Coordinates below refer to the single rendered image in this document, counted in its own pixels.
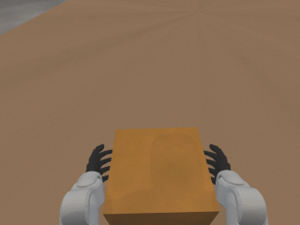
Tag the right robot hand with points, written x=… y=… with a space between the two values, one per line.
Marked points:
x=220 y=163

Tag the robot left forearm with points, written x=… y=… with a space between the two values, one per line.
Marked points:
x=80 y=205

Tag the left robot hand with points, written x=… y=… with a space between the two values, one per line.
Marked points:
x=95 y=162

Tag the robot right forearm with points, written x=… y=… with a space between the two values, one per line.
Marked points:
x=244 y=205

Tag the carton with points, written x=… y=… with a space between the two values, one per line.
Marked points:
x=159 y=176

